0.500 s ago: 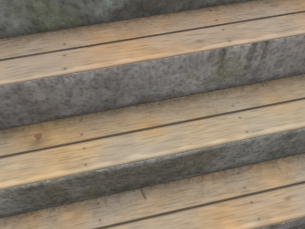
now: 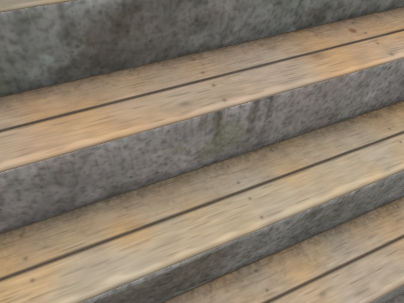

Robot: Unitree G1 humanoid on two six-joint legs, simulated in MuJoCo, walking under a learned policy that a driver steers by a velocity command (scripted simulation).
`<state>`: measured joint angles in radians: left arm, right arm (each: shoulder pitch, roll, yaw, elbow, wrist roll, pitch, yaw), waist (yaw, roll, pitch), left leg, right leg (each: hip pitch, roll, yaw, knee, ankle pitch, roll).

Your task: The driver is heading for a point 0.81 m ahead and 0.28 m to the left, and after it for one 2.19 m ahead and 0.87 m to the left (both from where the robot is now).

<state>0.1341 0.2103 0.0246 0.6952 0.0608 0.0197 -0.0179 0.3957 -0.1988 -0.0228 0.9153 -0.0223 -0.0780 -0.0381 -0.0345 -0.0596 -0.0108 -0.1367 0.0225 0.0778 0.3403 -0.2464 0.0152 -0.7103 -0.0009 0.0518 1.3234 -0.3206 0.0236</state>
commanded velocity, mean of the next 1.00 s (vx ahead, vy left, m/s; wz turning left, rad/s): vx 0.50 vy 0.00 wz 0.35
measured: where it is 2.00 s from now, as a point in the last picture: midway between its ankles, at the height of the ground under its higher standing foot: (59, 104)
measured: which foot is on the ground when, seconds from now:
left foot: down 0.00-0.14, up 0.16-0.64, down 0.66-1.00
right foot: up 0.00-0.10, down 0.12-0.70, up 0.72-1.00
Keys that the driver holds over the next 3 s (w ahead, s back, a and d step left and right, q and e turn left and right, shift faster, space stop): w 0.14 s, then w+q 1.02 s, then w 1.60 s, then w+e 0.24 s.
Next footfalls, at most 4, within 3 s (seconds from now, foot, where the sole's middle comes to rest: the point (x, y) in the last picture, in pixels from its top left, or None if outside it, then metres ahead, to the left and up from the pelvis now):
0.12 right None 0.12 -0.14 -0.78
0.66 left None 0.25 0.11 -0.58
1.16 right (184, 217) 0.57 0.03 -0.37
1.62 left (17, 129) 0.67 0.41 -0.17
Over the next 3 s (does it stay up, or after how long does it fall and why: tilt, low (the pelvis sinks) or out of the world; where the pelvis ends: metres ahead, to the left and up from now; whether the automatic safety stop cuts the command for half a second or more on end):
stays up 1.08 0.61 1.01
